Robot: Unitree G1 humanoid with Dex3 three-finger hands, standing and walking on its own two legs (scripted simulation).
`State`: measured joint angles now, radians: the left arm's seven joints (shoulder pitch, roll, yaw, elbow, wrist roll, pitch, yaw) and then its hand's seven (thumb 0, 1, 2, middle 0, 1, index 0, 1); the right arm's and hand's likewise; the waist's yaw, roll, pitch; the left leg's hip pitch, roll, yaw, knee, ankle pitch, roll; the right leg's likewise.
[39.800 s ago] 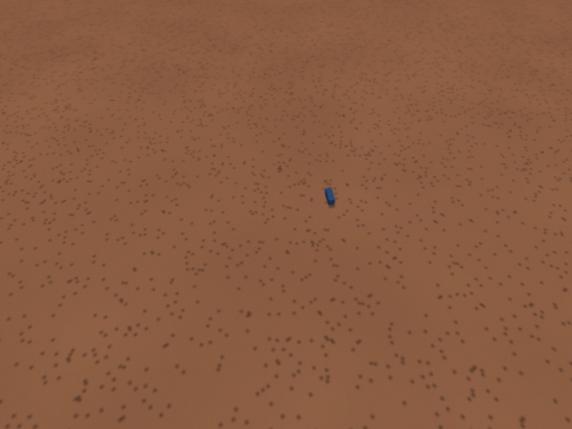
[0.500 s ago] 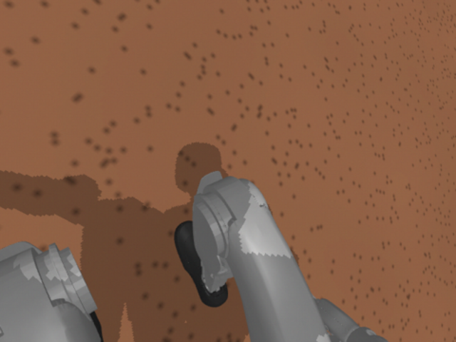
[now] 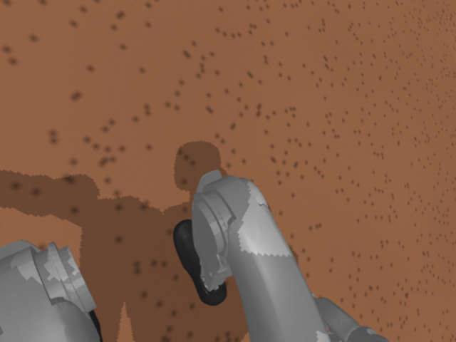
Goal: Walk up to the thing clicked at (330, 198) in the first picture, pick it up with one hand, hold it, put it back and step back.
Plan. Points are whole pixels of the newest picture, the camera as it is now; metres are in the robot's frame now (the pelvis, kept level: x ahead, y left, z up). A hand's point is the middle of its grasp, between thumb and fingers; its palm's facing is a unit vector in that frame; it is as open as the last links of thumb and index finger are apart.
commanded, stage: withdraw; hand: left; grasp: from above
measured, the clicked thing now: out of the picture +0.47 +0.33 -0.29
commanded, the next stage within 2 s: home in 0.94 s
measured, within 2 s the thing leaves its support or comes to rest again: neither
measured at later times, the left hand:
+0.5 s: hand out of the picture +0.48 +0.37 -0.10, palm faces -0.37 -0.07 -0.93, open 12.6 cm
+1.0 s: hand out of the picture +0.46 +0.35 -0.14, palm faces -0.39 -0.08 -0.92, open 12.7 cm
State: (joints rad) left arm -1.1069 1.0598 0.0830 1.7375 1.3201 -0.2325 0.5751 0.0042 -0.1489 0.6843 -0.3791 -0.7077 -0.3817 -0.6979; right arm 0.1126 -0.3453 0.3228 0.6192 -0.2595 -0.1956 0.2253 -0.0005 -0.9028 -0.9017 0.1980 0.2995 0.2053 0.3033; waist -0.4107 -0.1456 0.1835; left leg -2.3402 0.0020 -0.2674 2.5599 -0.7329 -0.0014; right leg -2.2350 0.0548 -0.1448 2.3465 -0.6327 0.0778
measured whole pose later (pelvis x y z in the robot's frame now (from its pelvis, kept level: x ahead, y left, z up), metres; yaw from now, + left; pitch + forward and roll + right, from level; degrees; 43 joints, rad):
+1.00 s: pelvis -0.01 -0.01 +0.01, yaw +6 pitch +32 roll -10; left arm -1.11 0.87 0.06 1.51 1.33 -0.24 0.38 0.00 -0.27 0.81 -0.30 -0.78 -0.29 -0.78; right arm 0.16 -0.31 0.16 0.67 -0.17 -0.01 0.11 0.00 -0.90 -0.90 0.20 0.30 0.20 0.30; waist -0.31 -0.04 0.03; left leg -2.36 -0.02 -0.17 2.45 -0.65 -0.01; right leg -2.28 0.01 -0.07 2.33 -0.61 0.04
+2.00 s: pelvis +0.03 -0.01 +0.30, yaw +14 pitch +23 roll -4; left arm 0.07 0.31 0.04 0.20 0.06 0.34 0.08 0.01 0.89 0.90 -0.21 -0.30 -0.21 -0.30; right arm 0.14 -0.21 0.04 0.55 0.04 -0.09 -0.07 0.01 -0.91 -0.90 0.20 0.30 0.21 0.30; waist -0.07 0.03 -0.18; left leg -1.31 0.02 -0.08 1.50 -0.59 -0.02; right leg -1.28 -0.01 -0.04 1.44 -0.56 0.02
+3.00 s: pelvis +0.07 +0.01 +0.41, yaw +15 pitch +9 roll -3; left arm 0.51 0.23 0.03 -0.14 -0.05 0.47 0.02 0.02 0.90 0.90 -0.20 -0.30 -0.20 -0.30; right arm 0.30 -0.21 0.04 0.54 0.00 -0.24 -0.19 0.01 -0.90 -0.90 0.20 0.30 0.21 0.30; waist -0.04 0.05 -0.15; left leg -0.70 0.02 -0.06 1.03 -0.49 -0.01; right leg -0.66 -0.02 -0.04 0.95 -0.45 0.03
